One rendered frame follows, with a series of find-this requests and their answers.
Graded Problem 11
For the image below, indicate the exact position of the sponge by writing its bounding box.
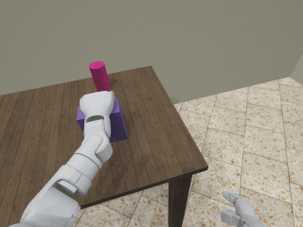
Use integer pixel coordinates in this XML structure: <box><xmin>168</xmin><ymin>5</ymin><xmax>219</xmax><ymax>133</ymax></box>
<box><xmin>77</xmin><ymin>99</ymin><xmax>128</xmax><ymax>143</ymax></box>

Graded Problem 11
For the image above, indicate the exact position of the right robot forearm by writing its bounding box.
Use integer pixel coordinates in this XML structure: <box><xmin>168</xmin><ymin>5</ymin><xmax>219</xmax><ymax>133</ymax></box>
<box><xmin>241</xmin><ymin>216</ymin><xmax>267</xmax><ymax>227</ymax></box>

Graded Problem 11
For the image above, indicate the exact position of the left robot forearm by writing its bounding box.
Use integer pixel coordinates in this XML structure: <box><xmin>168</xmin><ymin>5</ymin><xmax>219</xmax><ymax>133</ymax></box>
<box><xmin>20</xmin><ymin>113</ymin><xmax>113</xmax><ymax>223</ymax></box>

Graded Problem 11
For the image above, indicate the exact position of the robot left hand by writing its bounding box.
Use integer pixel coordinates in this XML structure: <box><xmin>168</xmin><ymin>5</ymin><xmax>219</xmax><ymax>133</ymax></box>
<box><xmin>80</xmin><ymin>91</ymin><xmax>115</xmax><ymax>117</ymax></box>

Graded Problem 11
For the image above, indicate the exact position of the table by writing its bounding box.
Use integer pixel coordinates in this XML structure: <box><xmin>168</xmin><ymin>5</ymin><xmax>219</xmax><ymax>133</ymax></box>
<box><xmin>0</xmin><ymin>65</ymin><xmax>208</xmax><ymax>227</ymax></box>

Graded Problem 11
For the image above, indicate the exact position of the left robot upper arm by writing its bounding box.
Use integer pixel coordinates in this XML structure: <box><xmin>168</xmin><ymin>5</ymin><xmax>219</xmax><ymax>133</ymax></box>
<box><xmin>9</xmin><ymin>186</ymin><xmax>80</xmax><ymax>227</ymax></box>

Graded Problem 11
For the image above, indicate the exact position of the robot right hand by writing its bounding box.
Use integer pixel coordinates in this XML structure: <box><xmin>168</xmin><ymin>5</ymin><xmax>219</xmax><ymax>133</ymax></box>
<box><xmin>221</xmin><ymin>190</ymin><xmax>257</xmax><ymax>227</ymax></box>

